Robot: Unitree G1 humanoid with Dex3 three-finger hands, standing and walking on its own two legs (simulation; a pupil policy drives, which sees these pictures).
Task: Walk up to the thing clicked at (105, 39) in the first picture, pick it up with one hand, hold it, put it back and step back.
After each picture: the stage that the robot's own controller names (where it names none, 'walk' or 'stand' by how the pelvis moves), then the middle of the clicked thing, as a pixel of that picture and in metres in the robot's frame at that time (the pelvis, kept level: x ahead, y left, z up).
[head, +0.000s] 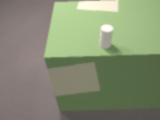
stand; (105, 36) +0.72 -0.10 -0.06
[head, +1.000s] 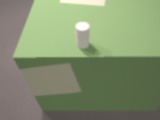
rise first; (82, 35) +0.65 +0.04 -0.03
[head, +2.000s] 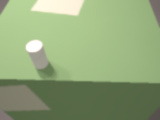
stand; (37, 55) +0.51 +0.24 -0.02
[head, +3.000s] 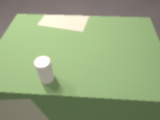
stand; (44, 70) +0.48 +0.20 -0.05
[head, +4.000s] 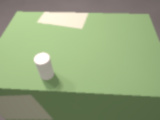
stand; (44, 66) +0.50 +0.20 -0.06
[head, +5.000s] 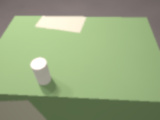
stand; (41, 71) +0.48 +0.21 -0.06
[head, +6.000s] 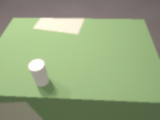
stand; (39, 73) +0.48 +0.22 -0.06
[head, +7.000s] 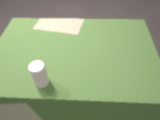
stand; (39, 74) +0.47 +0.22 -0.06
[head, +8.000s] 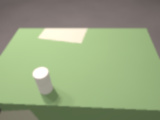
rise first; (43, 81) +0.46 +0.22 -0.06
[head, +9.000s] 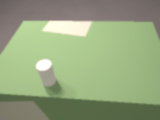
go down; (46, 73) +0.48 +0.22 -0.05
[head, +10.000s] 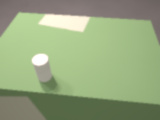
go down; (42, 68) +0.49 +0.21 -0.04
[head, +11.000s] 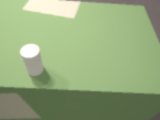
go down; (32, 60) +0.48 +0.20 -0.01
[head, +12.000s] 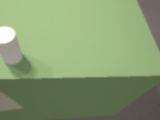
close in; (8, 46) +0.48 +0.22 +0.02
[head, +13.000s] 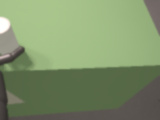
close; (4, 38) +0.50 +0.22 +0.05
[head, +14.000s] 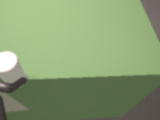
lift; (11, 71) +0.40 +0.21 +0.03
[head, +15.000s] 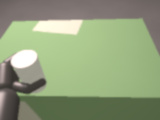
lift; (30, 72) +0.33 +0.17 +0.16
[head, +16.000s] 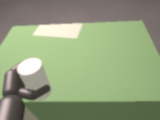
hold; (36, 79) +0.32 +0.16 +0.13
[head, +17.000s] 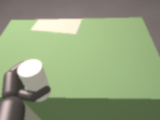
hold; (35, 81) +0.32 +0.16 +0.12
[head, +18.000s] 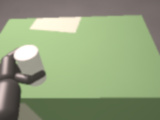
crouch; (31, 66) +0.37 +0.17 +0.13
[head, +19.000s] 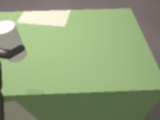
lower; (10, 42) +0.45 +0.22 +0.15
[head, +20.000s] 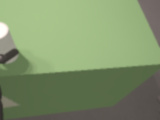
lower; (2, 44) +0.48 +0.20 +0.04
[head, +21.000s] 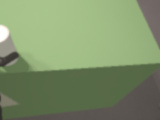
lower; (2, 46) +0.47 +0.20 +0.04
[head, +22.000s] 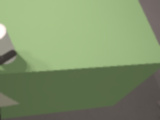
lower; (0, 44) +0.48 +0.21 +0.05
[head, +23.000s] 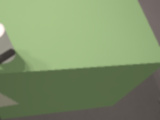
lower; out of the picture +0.48 +0.21 +0.05
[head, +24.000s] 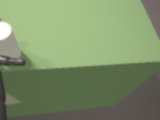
withdraw; (5, 43) +0.48 +0.20 +0.05
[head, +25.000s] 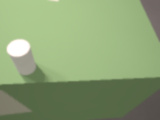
sink last; (23, 58) +0.45 +0.19 +0.02
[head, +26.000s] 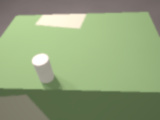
stand; (43, 68) +0.47 +0.21 +0.00
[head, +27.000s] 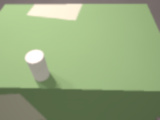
stand; (38, 66) +0.45 +0.20 +0.01
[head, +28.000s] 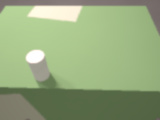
stand; (38, 66) +0.46 +0.20 +0.01
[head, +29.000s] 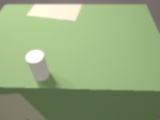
stand; (38, 66) +0.45 +0.20 +0.01
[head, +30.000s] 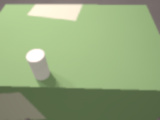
stand; (38, 65) +0.46 +0.20 +0.01
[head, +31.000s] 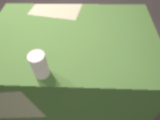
stand; (39, 65) +0.46 +0.20 -0.01
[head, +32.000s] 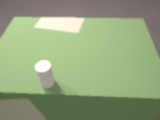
walk; (45, 74) +0.47 +0.20 -0.06
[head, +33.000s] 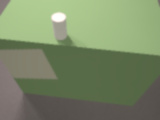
walk; (59, 26) +0.68 +0.11 -0.04
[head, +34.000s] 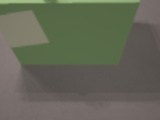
walk; out of the picture +0.97 +0.26 -0.03
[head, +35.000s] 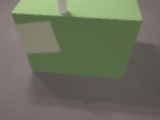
stand; (62, 3) +1.08 +0.19 -0.05
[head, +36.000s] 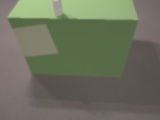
stand; (57, 6) +1.07 +0.20 -0.06
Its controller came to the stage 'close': yes
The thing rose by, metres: 0.22
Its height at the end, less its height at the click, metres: +0.00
